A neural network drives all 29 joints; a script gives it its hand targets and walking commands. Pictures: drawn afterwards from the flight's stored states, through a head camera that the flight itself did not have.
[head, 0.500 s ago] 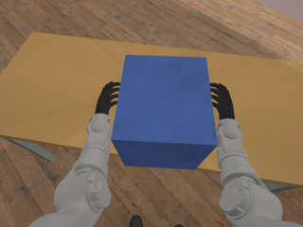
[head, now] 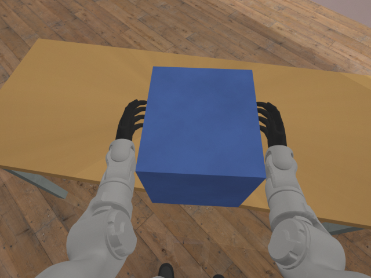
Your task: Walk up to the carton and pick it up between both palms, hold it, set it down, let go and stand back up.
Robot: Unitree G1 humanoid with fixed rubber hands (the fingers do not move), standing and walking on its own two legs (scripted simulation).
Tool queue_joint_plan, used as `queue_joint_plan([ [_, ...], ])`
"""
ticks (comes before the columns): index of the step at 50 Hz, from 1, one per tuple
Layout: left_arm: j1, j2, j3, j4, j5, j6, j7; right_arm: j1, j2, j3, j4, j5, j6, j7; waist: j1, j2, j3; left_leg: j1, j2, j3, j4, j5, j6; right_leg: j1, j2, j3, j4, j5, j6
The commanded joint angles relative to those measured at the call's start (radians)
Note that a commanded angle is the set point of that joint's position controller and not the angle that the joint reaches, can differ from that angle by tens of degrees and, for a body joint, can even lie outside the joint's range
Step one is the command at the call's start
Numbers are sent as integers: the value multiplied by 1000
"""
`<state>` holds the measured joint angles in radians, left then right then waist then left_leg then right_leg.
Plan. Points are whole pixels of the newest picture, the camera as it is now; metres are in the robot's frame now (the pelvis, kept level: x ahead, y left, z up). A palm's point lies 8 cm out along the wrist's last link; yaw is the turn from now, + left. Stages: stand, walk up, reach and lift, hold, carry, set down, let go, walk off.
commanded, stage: set down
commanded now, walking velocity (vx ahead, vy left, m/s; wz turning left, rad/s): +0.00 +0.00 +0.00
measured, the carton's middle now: (198, 141) +0.43 +0.01 -0.06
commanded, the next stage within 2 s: none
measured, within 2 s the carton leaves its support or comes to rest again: neither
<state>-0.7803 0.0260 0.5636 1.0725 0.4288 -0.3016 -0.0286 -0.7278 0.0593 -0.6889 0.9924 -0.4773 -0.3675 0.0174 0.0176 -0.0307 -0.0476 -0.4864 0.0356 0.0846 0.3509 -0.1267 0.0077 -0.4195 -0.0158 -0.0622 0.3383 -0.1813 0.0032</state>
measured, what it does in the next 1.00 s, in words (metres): stands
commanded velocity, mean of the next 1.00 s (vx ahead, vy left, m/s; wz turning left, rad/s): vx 0.00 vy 0.00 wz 0.00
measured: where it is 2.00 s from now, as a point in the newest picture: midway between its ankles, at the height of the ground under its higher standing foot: outside the picture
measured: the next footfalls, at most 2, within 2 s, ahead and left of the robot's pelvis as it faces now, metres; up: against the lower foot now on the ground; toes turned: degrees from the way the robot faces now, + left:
none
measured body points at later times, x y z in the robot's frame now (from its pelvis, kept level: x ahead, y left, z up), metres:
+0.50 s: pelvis -0.01 +0.00 -0.03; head +0.08 +0.01 +0.41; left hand +0.44 +0.20 +0.00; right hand +0.44 -0.18 +0.00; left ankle +0.01 +0.12 -0.74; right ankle -0.03 -0.12 -0.74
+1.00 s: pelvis -0.04 +0.00 -0.04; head +0.07 +0.00 +0.39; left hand +0.45 +0.21 +0.04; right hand +0.45 -0.22 +0.05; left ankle +0.01 +0.12 -0.74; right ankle -0.03 -0.12 -0.74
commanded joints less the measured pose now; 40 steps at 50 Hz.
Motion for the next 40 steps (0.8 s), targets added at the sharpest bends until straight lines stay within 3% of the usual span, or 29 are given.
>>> queue_joint_plan([
  [1, -379, -188, -107, -14, 11, -29, 2, -317, 257, 202, 71, -26, 20, 51, 7, 1, -469, 287, -8, 12, 52, 313, 3, 103, 14, -10, -8, 193, 26],
  [4, -376, -22, -123, -3, -58, -40, 55, -321, 86, 232, 94, 72, 20, -2, 12, 9, -504, 261, -4, 9, 71, 330, 0, 78, 18, 4, 5, 200, 22],
  [8, -444, 119, -237, 117, -244, -74, 112, -402, -51, 381, 189, 299, 19, -66, 20, 52, -608, 187, 2, -4, 146, 332, -16, 0, 26, 30, 53, 192, 2],
  [13, -558, 240, -391, 292, -442, -142, 128, -498, -212, 531, 317, 521, -10, -100, 9, 109, -771, 191, 4, -28, 279, 374, -60, -126, 46, 19, 148, 212, -10],
  [17, -600, 302, -480, 399, -551, -175, 117, -561, -336, 622, 382, 646, -46, -108, 0, 114, -831, 206, 0, -43, 375, 449, -89, -225, 60, -3, 215, 250, -1],
  [20, -603, 338, -514, 460, -594, -184, 97, -586, -404, 672, 432, 710, -65, -102, -3, 88, -808, 168, -5, -47, 405, 456, -96, -249, 63, -10, 250, 280, 12],
  [26, -649, 382, -611, 498, -705, -201, 55, -636, -458, 776, 463, 832, -70, -67, -9, 41, -791, 38, -13, -46, 410, 341, -85, -272, 52, -6, 295, 243, 31],
  [33, -747, 441, -736, 431, -835, -203, 29, -715, -499, 861, 381, 941, -28, -18, -6, 48, -913, -52, -19, -43, 426, 222, -67, -319, 40, 2, 336, 156, 35],
  [40, -780, 480, -746, 346, -853, -123, 21, -759, -552, 860, 318, 965, 41, -7, -8, 46, -991, -67, -27, -37, 429, 192, -57, -276, 46, 2, 348, 180, 41],
])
